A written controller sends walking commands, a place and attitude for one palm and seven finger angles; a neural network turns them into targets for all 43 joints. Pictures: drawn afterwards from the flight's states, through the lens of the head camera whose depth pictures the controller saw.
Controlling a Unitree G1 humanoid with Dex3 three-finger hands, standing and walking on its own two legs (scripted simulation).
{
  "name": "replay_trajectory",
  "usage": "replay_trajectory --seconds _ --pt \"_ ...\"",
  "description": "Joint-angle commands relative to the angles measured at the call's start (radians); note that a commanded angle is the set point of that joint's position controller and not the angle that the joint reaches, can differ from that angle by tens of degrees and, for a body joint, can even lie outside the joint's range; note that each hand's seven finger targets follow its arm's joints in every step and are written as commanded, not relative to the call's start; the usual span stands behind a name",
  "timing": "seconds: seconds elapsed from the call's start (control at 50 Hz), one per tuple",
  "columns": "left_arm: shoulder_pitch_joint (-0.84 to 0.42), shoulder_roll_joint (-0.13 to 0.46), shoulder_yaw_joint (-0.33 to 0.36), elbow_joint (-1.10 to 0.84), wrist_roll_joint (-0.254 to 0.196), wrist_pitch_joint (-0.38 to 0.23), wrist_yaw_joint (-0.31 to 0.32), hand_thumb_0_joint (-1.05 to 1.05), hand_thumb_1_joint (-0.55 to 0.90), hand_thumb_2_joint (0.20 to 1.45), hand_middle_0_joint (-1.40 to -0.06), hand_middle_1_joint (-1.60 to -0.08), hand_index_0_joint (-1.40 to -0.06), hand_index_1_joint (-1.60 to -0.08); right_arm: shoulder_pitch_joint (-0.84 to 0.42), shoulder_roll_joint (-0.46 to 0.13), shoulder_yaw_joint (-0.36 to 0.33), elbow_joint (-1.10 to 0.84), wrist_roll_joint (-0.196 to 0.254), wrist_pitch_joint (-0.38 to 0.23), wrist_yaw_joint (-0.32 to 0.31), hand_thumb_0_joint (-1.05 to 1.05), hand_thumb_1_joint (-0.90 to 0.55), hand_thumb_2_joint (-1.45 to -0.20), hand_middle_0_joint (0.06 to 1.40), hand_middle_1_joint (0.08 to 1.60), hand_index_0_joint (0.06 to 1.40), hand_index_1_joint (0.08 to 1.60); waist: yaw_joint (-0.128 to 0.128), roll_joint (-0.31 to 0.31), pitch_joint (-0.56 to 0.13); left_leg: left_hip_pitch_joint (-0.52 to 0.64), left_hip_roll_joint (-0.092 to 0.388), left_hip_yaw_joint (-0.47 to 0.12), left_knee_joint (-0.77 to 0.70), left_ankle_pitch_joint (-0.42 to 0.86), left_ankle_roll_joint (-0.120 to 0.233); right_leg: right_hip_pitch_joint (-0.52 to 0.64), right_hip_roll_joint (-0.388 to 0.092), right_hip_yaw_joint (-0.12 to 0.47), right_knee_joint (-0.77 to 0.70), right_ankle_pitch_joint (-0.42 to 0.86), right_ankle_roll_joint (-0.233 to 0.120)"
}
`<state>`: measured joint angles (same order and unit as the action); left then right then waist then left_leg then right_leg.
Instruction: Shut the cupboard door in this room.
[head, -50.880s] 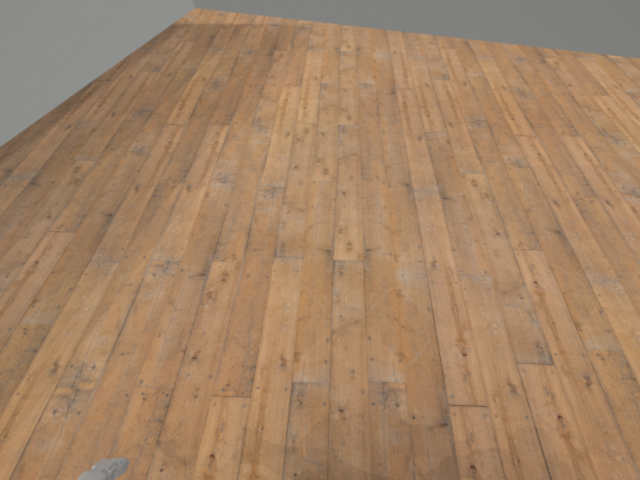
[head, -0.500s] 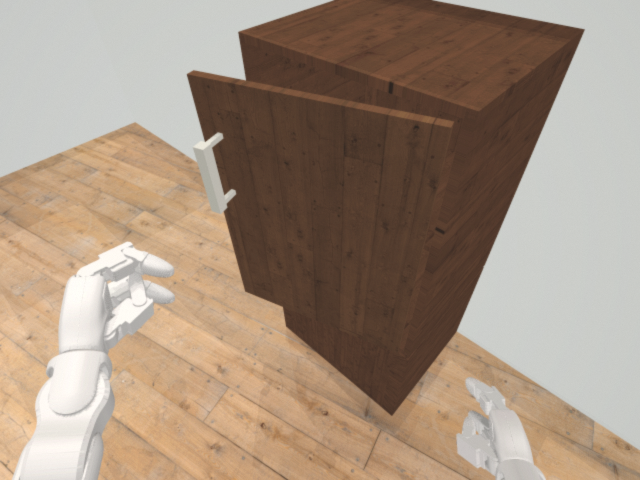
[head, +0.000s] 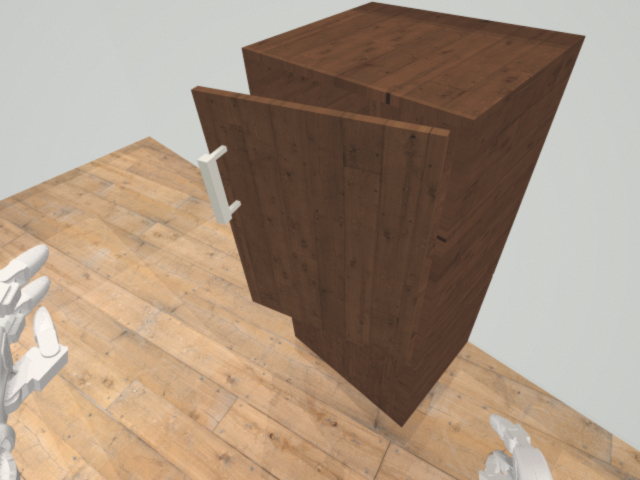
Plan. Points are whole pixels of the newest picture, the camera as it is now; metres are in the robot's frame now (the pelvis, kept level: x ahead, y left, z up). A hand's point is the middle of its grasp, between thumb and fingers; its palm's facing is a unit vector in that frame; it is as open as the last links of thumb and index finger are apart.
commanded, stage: draw the hand back to the body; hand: left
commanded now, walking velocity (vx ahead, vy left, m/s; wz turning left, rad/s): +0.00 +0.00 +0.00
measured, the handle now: (222, 185) +0.60 +0.27 +0.05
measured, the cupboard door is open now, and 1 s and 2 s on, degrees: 17 17 17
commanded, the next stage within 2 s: step back with the hand held close in 0.24 s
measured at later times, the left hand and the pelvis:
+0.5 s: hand (65, 342) +0.19 +0.27 +0.16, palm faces +0.44 -0.77 -0.45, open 7.4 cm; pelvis +0.00 +0.00 +0.00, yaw +0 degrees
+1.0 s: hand out of the picture +0.10 +0.31 +0.16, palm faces +0.46 -0.75 -0.47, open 7.4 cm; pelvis -0.09 +0.03 -0.01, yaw +2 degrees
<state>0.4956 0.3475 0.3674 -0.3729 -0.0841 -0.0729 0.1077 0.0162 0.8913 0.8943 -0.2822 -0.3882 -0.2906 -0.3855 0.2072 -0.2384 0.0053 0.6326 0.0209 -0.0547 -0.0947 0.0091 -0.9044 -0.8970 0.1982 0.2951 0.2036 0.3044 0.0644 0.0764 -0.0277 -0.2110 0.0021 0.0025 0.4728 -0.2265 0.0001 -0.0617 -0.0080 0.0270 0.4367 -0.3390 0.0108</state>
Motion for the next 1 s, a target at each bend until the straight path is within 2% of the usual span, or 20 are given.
replay_trajectory --seconds 0.0,0.14,0.2,0.34,0.36,0.38,0.4,0.42,0.46,0.52,0.56,0.6,0.64,0.7,0.72,0.8,0.82,0.86,0.9,0.98 --pt "-0.14 0.203 0.104 -0.177 0.007 -0.062 0.013 0.0 0.9 0.9 -0.2 -0.3 -0.2 -0.3 -0.155 -0.089 -0.031 -0.172 -0.004 -0.067 -0.012 0.0 -0.9 -0.9 0.2 0.3 0.2 0.3 -0.009 -0.07 -0.045 0.138 0.003 0.041 -0.046 0.158 0.046 -0.151 0.011 -0.049 -0.088 0.269 -0.001" --pt "-0.125 0.21 0.114 -0.224 0.007 -0.073 0.015 0.0 0.9 0.9 -0.2 -0.3 -0.2 -0.3 -0.165 -0.071 -0.02 -0.173 -0.006 -0.078 -0.009 0.0 -0.9 -0.9 0.2 0.3 0.2 0.3 0.0 0.002 -0.054 0.141 0.0 0.041 -0.046 0.177 0.039 -0.133 0.008 -0.049 -0.083 0.288 -0.007" --pt "-0.101 0.212 0.125 -0.194 0.003 -0.066 0.012 0.0 0.9 0.9 -0.2 -0.3 -0.2 -0.3 -0.16 -0.074 -0.021 -0.17 -0.006 -0.076 -0.007 0.0 -0.9 -0.9 0.2 0.3 0.2 0.3 0.002 -0.036 -0.042 0.134 0.003 0.041 -0.048 0.191 0.038 -0.127 0.012 -0.05 -0.091 0.307 -0.006" --pt "-0.111 0.191 0.108 -0.201 0.001 -0.064 0.005 0.0 0.9 0.9 -0.2 -0.3 -0.2 -0.3 -0.163 -0.073 -0.022 -0.177 -0.006 -0.068 -0.004 0.0 -0.9 -0.9 0.2 0.3 0.2 0.3 -0.002 -0.033 -0.055 0.148 0.005 0.042 -0.055 0.197 0.038 -0.125 0.012 -0.052 -0.086 0.306 -0.003" --pt "-0.2 0.304 0.198 -0.24 0.011 -0.101 0.012 0.0 0.9 0.9 -0.2 -0.3 -0.2 -0.3 -0.147 -0.099 -0.026 -0.185 -0.002 -0.046 0.0 0.0 -0.9 -0.9 0.2 0.3 0.2 0.3 -0.036 -0.043 -0.023 0.106 0.024 0.027 0.022 0.169 0.056 -0.201 -0.046 0.02 -0.144 0.379 0.0" --pt "-0.14 0.257 0.157 -0.179 0.013 -0.108 0.009 0.0 0.9 0.9 -0.2 -0.3 -0.2 -0.3 -0.154 -0.087 -0.025 -0.161 -0.008 -0.033 0.0 0.0 -0.9 -0.9 0.2 0.3 0.2 0.3 -0.046 -0.077 -0.036 0.099 0.019 0.025 0.054 0.174 0.052 -0.2 -0.074 0.029 -0.138 0.456 -0.006" --pt "-0.125 0.269 0.162 -0.187 0.017 -0.116 0.008 0.0 0.9 0.9 -0.2 -0.3 -0.2 -0.3 -0.15 -0.091 -0.03 -0.166 -0.009 -0.022 -0.002 0.0 -0.9 -0.9 0.2 0.3 0.2 0.3 -0.045 -0.096 -0.044 0.088 0.015 0.029 0.068 0.206 0.05 -0.186 -0.084 0.024 -0.12 0.559 -0.001" --pt "-0.104 0.238 0.136 -0.167 0.018 -0.119 0.005 0.0 0.9 0.9 -0.2 -0.3 -0.2 -0.3 -0.147 -0.088 -0.033 -0.168 -0.007 -0.011 0.0 0.0 -0.9 -0.9 0.2 0.3 0.2 0.3 -0.05 -0.099 -0.067 0.082 0.018 0.03 0.068 0.243 0.046 -0.168 -0.087 0.016 -0.094 0.596 -0.002" --pt "-0.059 0.241 0.145 -0.181 0.017 -0.122 0.009 0.0 0.9 0.9 -0.2 -0.3 -0.2 -0.3 -0.139 -0.097 -0.042 -0.185 -0.004 0.006 -0.001 0.0 -0.9 -0.9 0.2 0.3 0.2 0.3 -0.048 -0.053 -0.125 0.108 0.034 0.029 0.049 0.36 0.046 -0.142 -0.071 -0.004 -0.047 0.624 0.003" --pt "-0.015 0.251 0.157 -0.196 0.009 -0.114 0.013 0.0 0.9 0.9 -0.2 -0.3 -0.2 -0.3 -0.142 -0.1 -0.047 -0.206 0.002 0.035 -0.005 0.0 -0.9 -0.9 0.2 0.3 0.2 0.3 -0.049 -0.045 -0.169 0.125 0.054 0.022 0.038 0.494 0.044 -0.123 -0.049 -0.018 -0.008 0.649 0.01" --pt "-0.002 0.267 0.173 -0.197 0.005 -0.109 0.017 0.0 0.9 0.9 -0.2 -0.3 -0.2 -0.3 -0.143 -0.101 -0.049 -0.22 0.005 0.052 -0.006 0.0 -0.9 -0.9 0.2 0.3 0.2 0.3 -0.048 -0.072 -0.172 0.112 0.061 0.021 0.033 0.502 0.041 -0.127 -0.043 -0.018 -0.001 0.628 0.009" --pt "0.0 0.301 0.2 -0.224 0.004 -0.112 0.024 0.0 0.9 0.9 -0.2 -0.3 -0.2 -0.3 -0.146 -0.109 -0.055 -0.228 0.005 0.06 -0.01 0.0 -0.9 -0.9 0.2 0.3 0.2 0.3 -0.045 -0.055 -0.181 0.105 0.063 0.017 0.019 0.486 0.04 -0.128 -0.036 -0.016 0.001 0.595 0.008" --pt "0.014 0.284 0.186 -0.256 0.001 -0.117 0.028 0.0 0.9 0.9 -0.2 -0.3 -0.2 -0.3 -0.139 -0.108 -0.053 -0.242 0.008 0.065 -0.009 0.0 -0.9 -0.9 0.2 0.3 0.2 0.3 -0.047 -0.029 -0.194 0.075 0.072 0.003 -0.001 0.483 0.038 -0.107 -0.023 -0.023 0.03 0.533 0.005" --pt "0.038 0.307 0.215 -0.273 0.0 -0.126 0.036 0.0 0.9 0.9 -0.2 -0.3 -0.2 -0.3 -0.136 -0.119 -0.057 -0.246 0.004 0.059 -0.008 0.0 -0.9 -0.9 0.2 0.3 0.2 0.3 -0.043 0.025 -0.175 0.016 0.082 -0.015 -0.042 0.359 0.043 -0.114 -0.001 -0.021 0.031 0.384 0.008" --pt "0.042 0.277 0.189 -0.264 -0.001 -0.13 0.035 0.0 0.9 0.9 -0.2 -0.3 -0.2 -0.3 -0.129 -0.111 -0.05 -0.247 0.008 0.056 -0.006 0.0 -0.9 -0.9 0.2 0.3 0.2 0.3 -0.05 0.02 -0.157 -0.022 0.088 -0.028 -0.064 0.289 0.044 -0.111 0.002 -0.026 0.037 0.319 0.007" --pt "0.031 0.289 0.22 -0.247 0.012 -0.162 0.046 0.0 0.9 0.9 -0.2 -0.3 -0.2 -0.3 -0.125 -0.133 -0.057 -0.242 0.004 0.029 -0.011 0.0 -0.9 -0.9 0.2 0.3 0.2 0.3 -0.054 0.05 -0.074 -0.25 0.111 -0.079 -0.167 -0.184 0.069 -0.058 0.025 -0.009 0.049 0.139 0.011" --pt "0.028 0.254 0.193 -0.233 0.017 -0.17 0.046 0.0 0.9 0.9 -0.2 -0.3 -0.2 -0.3 -0.122 -0.124 -0.051 -0.24 0.006 0.022 -0.011 0.0 -0.9 -0.9 0.2 0.3 0.2 0.3 -0.06 0.051 -0.044 -0.32 0.116 -0.096 -0.186 -0.289 0.077 -0.046 0.024 -0.008 0.059 0.095 0.01" --pt "0.007 0.245 0.195 -0.228 0.03 -0.191 0.049 0.0 0.9 0.9 -0.2 -0.3 -0.2 -0.3 -0.114 -0.135 -0.056 -0.235 0.005 0.0 -0.011 0.0 -0.9 -0.9 0.2 0.3 0.2 0.3 -0.06 0.071 -0.026 -0.415 0.136 -0.137 -0.222 -0.432 0.089 -0.013 0.046 -0.01 0.094 0.03 0.012" --pt "-0.017 0.265 0.212 -0.253 0.042 -0.206 0.053 0.0 0.9 0.9 -0.2 -0.3 -0.2 -0.3 -0.113 -0.144 -0.059 -0.23 0.001 -0.019 -0.013 0.0 -0.9 -0.9 0.2 0.3 0.2 0.3 -0.057 0.104 -0.037 -0.483 0.157 -0.173 -0.251 -0.505 0.104 0.038 0.068 -0.015 0.153 0.038 0.014" --pt "0.0 0.25 0.201 -0.284 0.041 -0.22 0.059 0.0 0.9 0.9 -0.2 -0.3 -0.2 -0.3 -0.089 -0.124 -0.058 -0.214 -0.006 -0.049 -0.006 0.0 -0.9 -0.9 0.2 0.3 0.2 0.3 -0.06 0.049 -0.062 -0.419 0.116 -0.122 -0.139 -0.45 0.088 -0.057 0.035 0.048 0.102 0.012 -0.011"
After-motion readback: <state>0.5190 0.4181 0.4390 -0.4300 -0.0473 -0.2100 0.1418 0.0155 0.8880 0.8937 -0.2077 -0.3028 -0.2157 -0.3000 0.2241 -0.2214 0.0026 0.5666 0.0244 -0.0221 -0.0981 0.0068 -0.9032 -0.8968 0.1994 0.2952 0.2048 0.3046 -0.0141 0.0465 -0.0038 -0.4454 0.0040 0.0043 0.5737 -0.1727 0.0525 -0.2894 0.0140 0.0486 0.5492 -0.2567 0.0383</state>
